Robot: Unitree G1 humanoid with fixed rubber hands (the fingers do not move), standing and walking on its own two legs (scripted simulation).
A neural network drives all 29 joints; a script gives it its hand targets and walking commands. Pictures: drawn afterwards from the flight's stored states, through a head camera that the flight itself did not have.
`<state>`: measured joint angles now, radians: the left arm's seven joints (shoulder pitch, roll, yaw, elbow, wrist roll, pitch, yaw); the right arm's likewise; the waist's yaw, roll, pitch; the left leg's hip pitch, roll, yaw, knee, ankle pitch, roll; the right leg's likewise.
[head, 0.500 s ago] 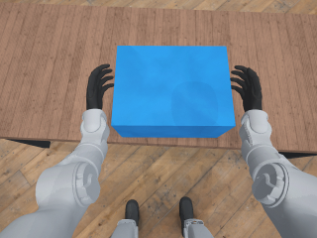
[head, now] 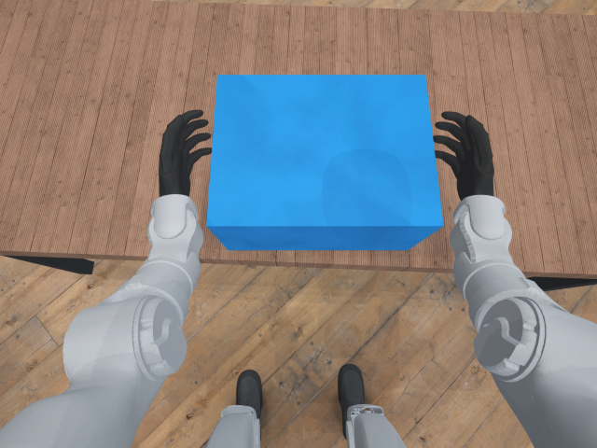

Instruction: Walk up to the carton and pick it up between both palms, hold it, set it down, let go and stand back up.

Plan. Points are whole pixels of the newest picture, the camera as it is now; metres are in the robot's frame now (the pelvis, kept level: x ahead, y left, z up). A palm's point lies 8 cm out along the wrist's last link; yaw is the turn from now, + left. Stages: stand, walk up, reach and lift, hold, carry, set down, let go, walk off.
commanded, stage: set down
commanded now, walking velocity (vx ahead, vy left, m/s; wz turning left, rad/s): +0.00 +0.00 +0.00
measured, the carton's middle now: (319, 169) +0.51 -0.02 -0.11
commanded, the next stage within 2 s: none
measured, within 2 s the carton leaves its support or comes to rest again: neither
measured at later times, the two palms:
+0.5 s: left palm (174, 176) +0.47 +0.18 -0.05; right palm (477, 179) +0.45 -0.22 -0.04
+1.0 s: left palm (147, 154) +0.47 +0.19 +0.00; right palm (527, 142) +0.47 -0.25 +0.03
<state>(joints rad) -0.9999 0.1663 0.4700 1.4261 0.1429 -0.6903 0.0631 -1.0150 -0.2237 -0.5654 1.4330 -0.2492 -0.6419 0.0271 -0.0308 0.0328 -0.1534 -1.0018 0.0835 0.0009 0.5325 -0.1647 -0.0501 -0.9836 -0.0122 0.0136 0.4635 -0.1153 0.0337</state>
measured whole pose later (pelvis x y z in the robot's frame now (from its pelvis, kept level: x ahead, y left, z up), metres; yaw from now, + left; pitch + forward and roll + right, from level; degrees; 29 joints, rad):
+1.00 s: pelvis -0.02 +0.01 -0.04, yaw -2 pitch +40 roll -2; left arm -1.22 0.28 -0.13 1.63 -0.33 -0.40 0.10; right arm -1.21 -0.45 0.21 1.54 0.46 -0.35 0.14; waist 0.00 0.03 -0.37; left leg -1.25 0.10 0.00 0.84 -0.28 -0.04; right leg -1.24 0.00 0.04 0.76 -0.21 0.05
